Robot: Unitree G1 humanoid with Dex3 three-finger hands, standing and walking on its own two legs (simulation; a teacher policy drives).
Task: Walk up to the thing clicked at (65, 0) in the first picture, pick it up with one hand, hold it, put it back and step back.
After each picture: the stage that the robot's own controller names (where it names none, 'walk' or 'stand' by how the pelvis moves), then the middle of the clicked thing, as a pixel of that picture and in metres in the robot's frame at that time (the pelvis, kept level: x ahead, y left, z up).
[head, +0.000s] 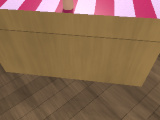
stand; out of the picture +1.00 +0.09 +0.08
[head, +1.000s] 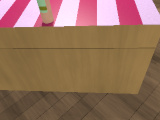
walk; (43, 1) +0.88 +0.26 +0.10
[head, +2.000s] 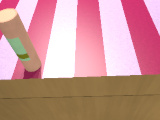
walk; (21, 44) +0.46 +0.25 +0.10
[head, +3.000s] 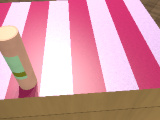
walk; (18, 62) +0.40 +0.23 +0.09
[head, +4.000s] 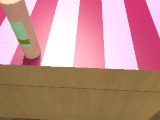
stand; (23, 30) +0.51 +0.24 +0.11
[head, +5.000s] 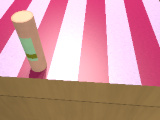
stand; (32, 45) +0.49 +0.22 +0.08
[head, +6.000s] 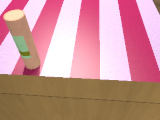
stand; (25, 42) +0.51 +0.25 +0.08
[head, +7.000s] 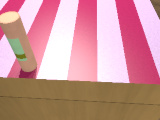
stand; (20, 45) +0.49 +0.26 +0.08
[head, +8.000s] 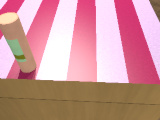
stand; (19, 46) +0.49 +0.26 +0.08
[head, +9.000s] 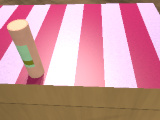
rise first; (28, 52) +0.47 +0.26 +0.08
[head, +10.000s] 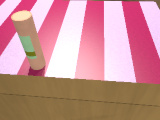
go down; (31, 43) +0.51 +0.25 +0.09
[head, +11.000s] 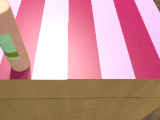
go down; (10, 41) +0.46 +0.23 +0.10
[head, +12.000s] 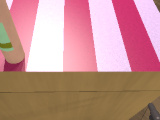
close in; (4, 31) +0.48 +0.23 +0.12
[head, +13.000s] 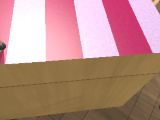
close; out of the picture +0.50 +0.27 +0.15
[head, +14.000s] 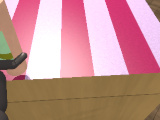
lift; (5, 41) +0.42 +0.22 +0.18
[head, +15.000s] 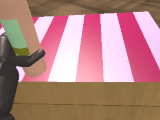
lift; (22, 35) +0.33 +0.17 +0.30
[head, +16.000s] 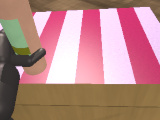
hold; (22, 33) +0.33 +0.16 +0.29
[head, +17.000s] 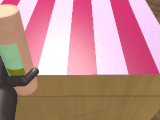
hold; (16, 56) +0.33 +0.20 +0.19
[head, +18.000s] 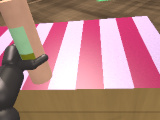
crouch; (28, 44) +0.35 +0.17 +0.26
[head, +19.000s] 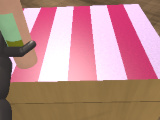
crouch; (14, 29) +0.39 +0.19 +0.26
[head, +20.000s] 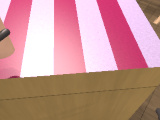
lower; out of the picture +0.50 +0.25 +0.19
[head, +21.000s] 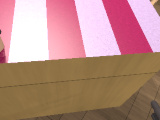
lower; out of the picture +0.51 +0.26 +0.15
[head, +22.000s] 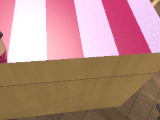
lower; out of the picture +0.50 +0.26 +0.15
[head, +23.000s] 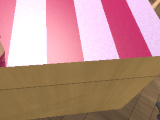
lower; out of the picture +0.50 +0.26 +0.14
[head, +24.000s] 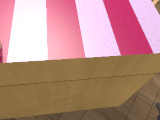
rest; out of the picture +0.51 +0.27 +0.15
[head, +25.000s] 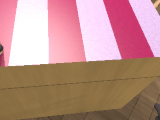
withdraw; out of the picture +0.49 +0.27 +0.14
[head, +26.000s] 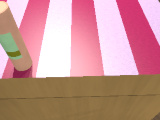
sink last; (12, 41) +0.47 +0.25 +0.12
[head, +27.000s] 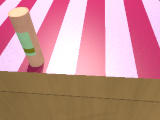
stand; (29, 40) +0.51 +0.26 +0.10
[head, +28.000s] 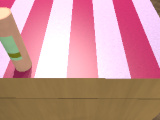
stand; (13, 43) +0.48 +0.27 +0.10
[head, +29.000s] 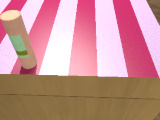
stand; (21, 42) +0.52 +0.27 +0.08
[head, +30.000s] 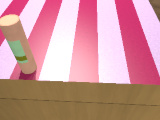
stand; (20, 47) +0.49 +0.26 +0.08
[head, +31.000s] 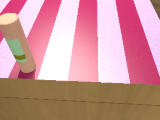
stand; (19, 46) +0.49 +0.27 +0.08
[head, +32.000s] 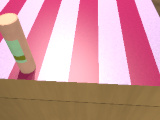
stand; (19, 47) +0.49 +0.27 +0.08
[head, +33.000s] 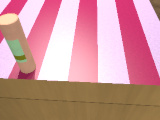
stand; (19, 46) +0.49 +0.27 +0.08
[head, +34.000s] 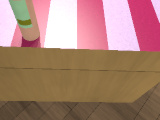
walk; (23, 9) +0.55 +0.22 +0.09
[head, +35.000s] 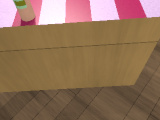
walk; out of the picture +0.72 +0.30 +0.11
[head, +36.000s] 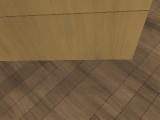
walk; out of the picture +1.02 +0.29 +0.10
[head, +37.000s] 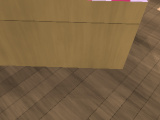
stand; out of the picture +1.10 +0.26 +0.09
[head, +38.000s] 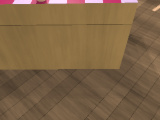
stand; out of the picture +1.14 +0.28 +0.08
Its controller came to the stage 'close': yes
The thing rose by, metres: 0.24
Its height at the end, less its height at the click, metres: +0.00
